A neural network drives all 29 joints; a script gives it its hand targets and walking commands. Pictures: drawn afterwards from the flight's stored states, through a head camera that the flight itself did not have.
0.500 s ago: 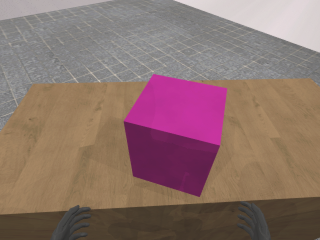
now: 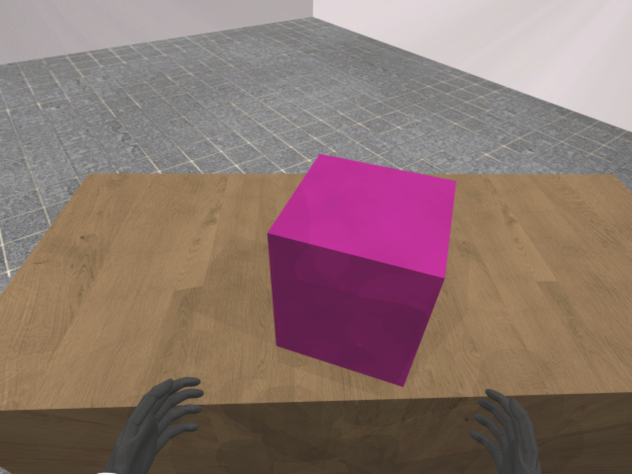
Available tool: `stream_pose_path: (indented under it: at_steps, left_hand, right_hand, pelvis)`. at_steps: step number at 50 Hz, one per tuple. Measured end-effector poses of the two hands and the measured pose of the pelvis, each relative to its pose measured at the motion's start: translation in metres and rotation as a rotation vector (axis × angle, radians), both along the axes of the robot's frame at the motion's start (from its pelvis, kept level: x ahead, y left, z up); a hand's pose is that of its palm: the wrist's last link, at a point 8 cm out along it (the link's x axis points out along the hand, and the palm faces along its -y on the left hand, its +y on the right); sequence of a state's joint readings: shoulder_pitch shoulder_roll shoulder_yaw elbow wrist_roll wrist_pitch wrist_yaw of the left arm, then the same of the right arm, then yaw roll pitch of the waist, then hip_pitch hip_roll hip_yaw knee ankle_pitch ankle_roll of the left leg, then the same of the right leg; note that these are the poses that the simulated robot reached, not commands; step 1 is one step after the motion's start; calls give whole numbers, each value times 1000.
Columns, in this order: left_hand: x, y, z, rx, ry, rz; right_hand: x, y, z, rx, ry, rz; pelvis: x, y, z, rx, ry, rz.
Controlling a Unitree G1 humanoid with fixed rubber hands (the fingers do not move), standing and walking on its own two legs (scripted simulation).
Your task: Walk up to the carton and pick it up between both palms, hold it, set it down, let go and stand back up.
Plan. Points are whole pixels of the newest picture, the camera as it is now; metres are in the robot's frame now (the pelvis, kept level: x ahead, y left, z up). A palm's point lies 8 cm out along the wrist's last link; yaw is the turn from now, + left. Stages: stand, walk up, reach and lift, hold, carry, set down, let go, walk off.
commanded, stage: reach and lift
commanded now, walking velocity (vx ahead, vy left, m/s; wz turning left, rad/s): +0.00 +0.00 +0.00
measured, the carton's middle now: (360, 268) +0.42 -0.04 +0.04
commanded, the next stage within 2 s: none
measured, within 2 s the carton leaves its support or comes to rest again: neither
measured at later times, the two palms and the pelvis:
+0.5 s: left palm (156, 395) +0.21 +0.21 +0.05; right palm (522, 413) +0.20 -0.20 +0.05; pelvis -0.02 -0.03 +0.00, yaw +2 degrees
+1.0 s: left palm (167, 310) +0.30 +0.21 +0.09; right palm (513, 361) +0.25 -0.20 +0.07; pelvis +0.01 -0.02 +0.00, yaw +1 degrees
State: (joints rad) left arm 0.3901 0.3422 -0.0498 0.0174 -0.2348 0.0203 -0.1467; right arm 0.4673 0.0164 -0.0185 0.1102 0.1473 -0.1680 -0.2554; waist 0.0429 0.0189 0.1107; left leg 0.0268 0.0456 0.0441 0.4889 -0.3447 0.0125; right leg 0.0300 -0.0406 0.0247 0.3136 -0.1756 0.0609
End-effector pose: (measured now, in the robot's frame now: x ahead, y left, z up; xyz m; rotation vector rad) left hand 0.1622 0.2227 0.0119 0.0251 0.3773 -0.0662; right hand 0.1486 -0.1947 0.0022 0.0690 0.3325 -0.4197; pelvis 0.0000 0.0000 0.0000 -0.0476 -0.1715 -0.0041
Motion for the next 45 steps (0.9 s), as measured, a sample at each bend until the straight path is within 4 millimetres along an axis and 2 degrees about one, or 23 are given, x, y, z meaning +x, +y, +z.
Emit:
stream_pose_path:
  at_steps: [9, 16, 24, 34, 40, 45]
  left_hand:
    - [-6, -1, 9, -7, -37, -14]
    - [16, -3, 18, -18, -65, 3]
    - [48, -14, 33, -26, -50, -11]
    - [72, -12, 43, 8, 5, 11]
    - [87, -8, 54, 39, -2, -12]
    - [108, -9, 70, 51, -45, -51]
  right_hand:
    - [-8, 1, 4, 7, 24, -2]
    - [18, -7, 21, -3, 4, 36]
    - [48, -7, 50, 12, 12, 85]
    - [71, -13, 54, 9, 83, 78]
    - [85, -12, 57, 13, 49, 68]
    - [95, -7, 63, 25, 3, 64]
  pelvis:
    - [-20, -4, -2, 10, -13, 8]
    - [-27, -11, -4, 19, -9, 23]
    - [-20, -26, -3, 23, -9, 35]
    - [-8, -38, 1, 26, 50, 33]
    - [0, -35, 3, 28, 90, 33]
    - [6, -27, 4, 26, 108, 28]
